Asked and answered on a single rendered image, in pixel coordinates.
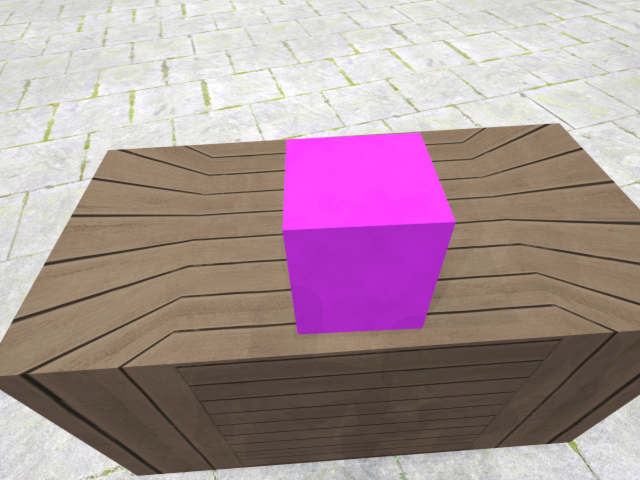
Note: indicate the pedestal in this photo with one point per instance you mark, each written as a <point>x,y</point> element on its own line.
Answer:
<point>161,329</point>

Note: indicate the carton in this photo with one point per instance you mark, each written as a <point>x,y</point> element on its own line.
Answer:
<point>366,227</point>

